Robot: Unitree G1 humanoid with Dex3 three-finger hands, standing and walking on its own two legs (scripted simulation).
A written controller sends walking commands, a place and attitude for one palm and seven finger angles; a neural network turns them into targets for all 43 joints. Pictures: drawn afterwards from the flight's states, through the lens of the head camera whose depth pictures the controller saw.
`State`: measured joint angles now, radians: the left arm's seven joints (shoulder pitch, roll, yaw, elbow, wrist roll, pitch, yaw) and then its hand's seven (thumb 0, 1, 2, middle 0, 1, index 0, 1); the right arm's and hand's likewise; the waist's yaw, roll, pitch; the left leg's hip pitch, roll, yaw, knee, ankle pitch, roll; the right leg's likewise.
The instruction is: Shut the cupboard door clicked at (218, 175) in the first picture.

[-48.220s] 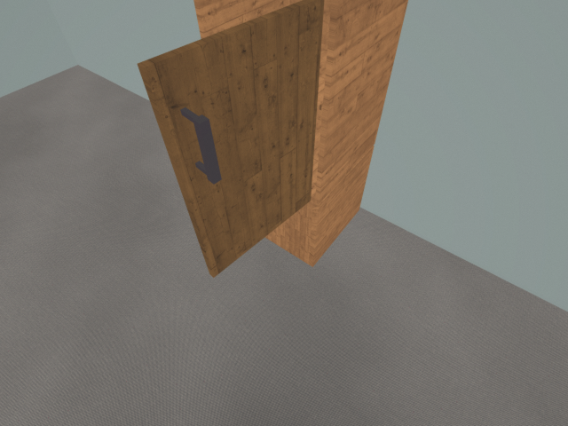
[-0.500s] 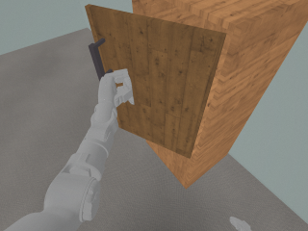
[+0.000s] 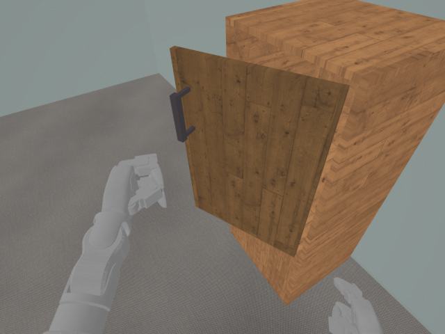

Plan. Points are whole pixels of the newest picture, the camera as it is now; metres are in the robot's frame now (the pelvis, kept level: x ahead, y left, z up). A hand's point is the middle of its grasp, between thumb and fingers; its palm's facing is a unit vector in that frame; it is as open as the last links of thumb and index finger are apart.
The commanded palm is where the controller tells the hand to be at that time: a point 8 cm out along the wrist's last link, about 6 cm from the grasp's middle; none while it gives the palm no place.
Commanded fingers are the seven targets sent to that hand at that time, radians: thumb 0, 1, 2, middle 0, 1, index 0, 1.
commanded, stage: draw the hand back to the body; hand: left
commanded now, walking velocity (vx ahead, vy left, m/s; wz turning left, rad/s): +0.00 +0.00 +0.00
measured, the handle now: (184, 114) +0.60 +0.14 +0.10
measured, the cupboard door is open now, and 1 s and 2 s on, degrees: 26 26 26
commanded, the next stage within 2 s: step back with the hand held close in 1.00 s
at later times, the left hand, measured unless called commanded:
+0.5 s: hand (63, 232) +0.22 +0.25 +0.15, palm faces +0.35 -0.87 -0.35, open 5.2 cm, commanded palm +0.17 +0.29 +0.17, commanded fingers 0.00 0.90 0.90 -0.34 -0.45 -0.34 -0.45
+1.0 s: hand (30, 247) +0.19 +0.27 +0.16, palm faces +0.45 -0.81 -0.38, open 7.4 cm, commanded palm +0.14 +0.31 +0.18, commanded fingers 0.00 0.90 0.90 -0.20 -0.30 -0.20 -0.30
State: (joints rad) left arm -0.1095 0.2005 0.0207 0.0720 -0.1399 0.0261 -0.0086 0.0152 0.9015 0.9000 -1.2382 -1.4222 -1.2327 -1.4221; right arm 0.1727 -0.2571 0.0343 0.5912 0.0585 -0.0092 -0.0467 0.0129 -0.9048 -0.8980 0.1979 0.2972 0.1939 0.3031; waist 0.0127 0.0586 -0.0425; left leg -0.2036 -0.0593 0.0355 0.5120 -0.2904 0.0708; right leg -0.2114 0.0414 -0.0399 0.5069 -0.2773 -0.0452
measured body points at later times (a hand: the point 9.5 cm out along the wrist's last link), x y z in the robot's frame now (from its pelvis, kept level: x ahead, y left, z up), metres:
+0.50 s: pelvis +0.01 +0.01 +0.01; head -0.02 -0.02 +0.46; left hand +0.19 +0.29 +0.17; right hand +0.19 -0.20 -0.09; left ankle -0.01 +0.07 -0.74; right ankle +0.00 -0.09 -0.74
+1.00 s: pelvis +0.00 +0.01 +0.01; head -0.02 -0.01 +0.46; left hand +0.16 +0.31 +0.18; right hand +0.20 -0.21 -0.08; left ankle -0.01 +0.07 -0.74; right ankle +0.00 -0.09 -0.74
